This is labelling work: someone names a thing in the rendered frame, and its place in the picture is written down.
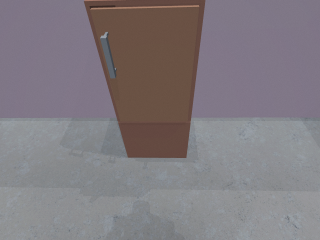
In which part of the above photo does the handle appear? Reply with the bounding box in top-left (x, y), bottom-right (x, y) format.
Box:
top-left (100, 32), bottom-right (117, 79)

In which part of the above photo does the cupboard door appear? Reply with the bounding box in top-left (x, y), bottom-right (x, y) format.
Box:
top-left (90, 5), bottom-right (200, 122)

